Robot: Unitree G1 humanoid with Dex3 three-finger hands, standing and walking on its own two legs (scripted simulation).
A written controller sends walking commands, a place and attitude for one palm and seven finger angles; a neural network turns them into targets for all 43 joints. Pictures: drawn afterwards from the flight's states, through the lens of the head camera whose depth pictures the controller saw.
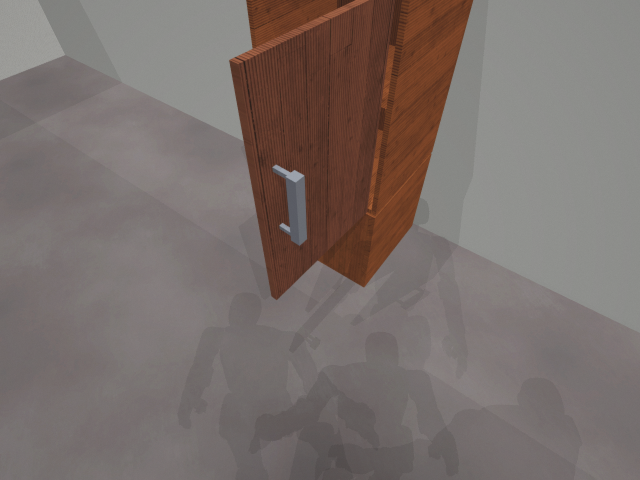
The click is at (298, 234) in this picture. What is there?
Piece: cupboard door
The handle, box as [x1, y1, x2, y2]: [272, 165, 306, 245]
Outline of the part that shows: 275,165 272,167 273,171 286,179 290,226 288,227 282,223 279,225 279,227 291,236 291,240 299,245 306,239 304,175 294,170 289,172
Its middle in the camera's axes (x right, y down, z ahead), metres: -0.06 -0.06 +0.73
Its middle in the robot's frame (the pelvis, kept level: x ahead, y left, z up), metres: +0.58 +0.09 -0.04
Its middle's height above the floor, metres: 0.74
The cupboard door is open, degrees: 87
